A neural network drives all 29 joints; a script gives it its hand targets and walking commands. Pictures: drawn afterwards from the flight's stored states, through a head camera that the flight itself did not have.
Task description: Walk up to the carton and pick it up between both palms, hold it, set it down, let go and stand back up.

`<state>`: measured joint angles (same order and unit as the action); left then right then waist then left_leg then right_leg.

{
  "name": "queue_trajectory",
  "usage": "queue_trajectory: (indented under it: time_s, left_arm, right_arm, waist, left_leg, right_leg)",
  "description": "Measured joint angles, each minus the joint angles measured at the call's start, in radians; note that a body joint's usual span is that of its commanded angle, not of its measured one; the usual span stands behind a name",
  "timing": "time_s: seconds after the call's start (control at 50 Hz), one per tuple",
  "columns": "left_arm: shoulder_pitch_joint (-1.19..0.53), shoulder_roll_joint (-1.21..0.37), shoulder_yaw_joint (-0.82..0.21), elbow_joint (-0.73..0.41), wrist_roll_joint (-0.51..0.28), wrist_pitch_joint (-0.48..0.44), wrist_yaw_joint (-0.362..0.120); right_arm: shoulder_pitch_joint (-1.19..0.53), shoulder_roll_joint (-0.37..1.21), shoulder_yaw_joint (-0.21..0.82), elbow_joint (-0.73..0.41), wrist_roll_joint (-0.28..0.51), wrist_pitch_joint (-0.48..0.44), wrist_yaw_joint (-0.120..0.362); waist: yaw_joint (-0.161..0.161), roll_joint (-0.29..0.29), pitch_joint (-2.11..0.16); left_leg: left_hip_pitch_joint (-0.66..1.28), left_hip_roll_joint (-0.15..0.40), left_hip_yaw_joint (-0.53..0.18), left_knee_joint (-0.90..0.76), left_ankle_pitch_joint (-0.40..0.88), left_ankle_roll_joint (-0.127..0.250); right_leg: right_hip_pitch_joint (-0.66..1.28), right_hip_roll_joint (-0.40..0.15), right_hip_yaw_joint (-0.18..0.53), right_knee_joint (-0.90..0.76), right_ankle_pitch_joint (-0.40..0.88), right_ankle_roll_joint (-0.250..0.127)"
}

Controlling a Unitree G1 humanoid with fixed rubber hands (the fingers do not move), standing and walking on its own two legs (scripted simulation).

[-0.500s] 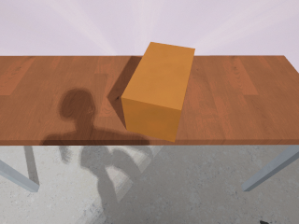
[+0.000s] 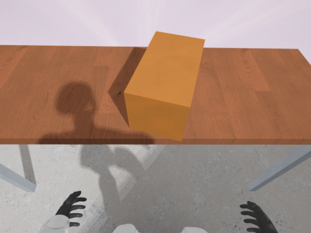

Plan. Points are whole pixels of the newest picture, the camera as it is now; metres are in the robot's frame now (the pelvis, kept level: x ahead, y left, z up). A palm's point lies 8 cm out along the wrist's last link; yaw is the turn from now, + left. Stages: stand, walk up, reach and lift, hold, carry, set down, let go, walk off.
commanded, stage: reach and lift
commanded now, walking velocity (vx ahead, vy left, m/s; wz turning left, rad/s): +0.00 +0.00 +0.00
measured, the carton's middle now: (167, 83) +0.53 -0.01 +0.04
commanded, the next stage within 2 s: none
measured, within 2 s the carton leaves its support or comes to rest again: neither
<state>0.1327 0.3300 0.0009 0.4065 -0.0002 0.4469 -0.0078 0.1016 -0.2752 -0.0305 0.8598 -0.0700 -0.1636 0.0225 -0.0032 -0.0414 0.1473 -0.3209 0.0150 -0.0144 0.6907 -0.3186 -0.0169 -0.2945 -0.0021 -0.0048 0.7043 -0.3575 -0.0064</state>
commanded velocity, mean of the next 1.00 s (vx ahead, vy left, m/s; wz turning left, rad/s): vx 0.00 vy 0.00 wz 0.00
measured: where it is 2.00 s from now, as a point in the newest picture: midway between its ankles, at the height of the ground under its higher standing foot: outside the picture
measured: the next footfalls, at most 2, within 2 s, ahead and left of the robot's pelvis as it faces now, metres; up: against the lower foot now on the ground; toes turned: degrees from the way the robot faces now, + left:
none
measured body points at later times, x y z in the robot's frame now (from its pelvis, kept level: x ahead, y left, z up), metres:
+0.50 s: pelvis -0.02 +0.01 +0.02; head +0.01 +0.03 +0.47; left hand +0.18 +0.26 -0.04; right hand +0.15 -0.22 -0.03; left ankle +0.03 +0.13 -0.72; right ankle +0.02 -0.12 -0.72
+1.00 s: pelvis +0.00 +0.00 +0.03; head +0.02 +0.02 +0.47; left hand +0.22 +0.24 +0.02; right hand +0.19 -0.20 +0.03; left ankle +0.03 +0.13 -0.72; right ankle +0.01 -0.12 -0.72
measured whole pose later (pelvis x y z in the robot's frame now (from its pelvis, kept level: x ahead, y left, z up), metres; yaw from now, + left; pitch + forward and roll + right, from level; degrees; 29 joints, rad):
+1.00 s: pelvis +0.00 +0.00 +0.03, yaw -1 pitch -3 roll +0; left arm 0.23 0.37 0.01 -0.02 -0.11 0.30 -0.10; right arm 0.39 -0.05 -0.03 -0.13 0.08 0.20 -0.20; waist 0.04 -0.03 0.12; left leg -0.17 0.02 0.00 0.38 -0.16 -0.01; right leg -0.15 0.00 0.01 0.40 -0.19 0.00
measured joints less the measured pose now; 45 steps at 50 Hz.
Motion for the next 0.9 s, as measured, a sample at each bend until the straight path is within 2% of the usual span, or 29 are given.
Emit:
queue_trajectory:
  time_s: [0.32,0.5,0.64,0.74,0.82,0.9]
  left_arm:
    - [0.026,0.0,0.014,-0.065,0.0,-0.068,-0.016]
    - [0.068,0.001,0.014,-0.181,0.0,-0.093,-0.023]
    - [0.079,0.005,0.014,-0.28,0.0,-0.083,-0.04]
    - [0.079,0.008,0.014,-0.304,0.0,-0.084,-0.054]
    - [0.083,0.008,0.013,-0.335,-0.033,-0.102,-0.063]
    - [0.088,0.012,0.014,-0.383,-0.076,-0.132,-0.079]
  right_arm:
    - [0.075,0.054,0.0,-0.222,0.064,0.017,-0.067]
    - [0.186,0.131,0.0,-0.468,0.076,0.1,-0.098]
    - [0.221,0.158,0.0,-0.667,0.102,0.208,-0.137]
    - [0.224,0.16,0.001,-0.77,0.108,0.281,-0.148]
    - [0.228,0.169,0.0,-0.842,0.111,0.309,-0.157]
    - [0.258,0.196,0.0,-0.911,0.125,0.328,-0.188]
  waist:
    - [0.0,-0.02,-0.002]
    - [0.0,-0.018,-0.003]
    - [0.003,-0.018,-0.004]
    - [0.006,-0.004,-0.005]
    - [0.015,0.007,-0.006]
    - [0.034,0.008,-0.021]
  left_leg:
    - [0.123,0.0,0.002,-0.229,0.131,0.0]
    - [0.137,0.0,0.004,-0.258,0.157,0.002]
    - [0.144,0.0,0.015,-0.261,0.158,0.005]
    - [0.145,0.0,0.017,-0.264,0.158,0.01]
    - [0.147,0.003,0.017,-0.271,0.158,0.01]
    - [0.152,0.003,0.018,-0.293,0.162,0.01]
  right_leg:
    - [0.127,-0.001,0.0,-0.24,0.138,0.006]
    - [0.141,-0.001,0.001,-0.27,0.164,0.006]
    - [0.144,-0.002,0.01,-0.271,0.167,0.006]
    - [0.144,-0.002,0.012,-0.274,0.169,0.007]
    - [0.144,0.001,0.012,-0.277,0.168,0.008]
    - [0.144,0.001,0.012,-0.29,0.167,0.008]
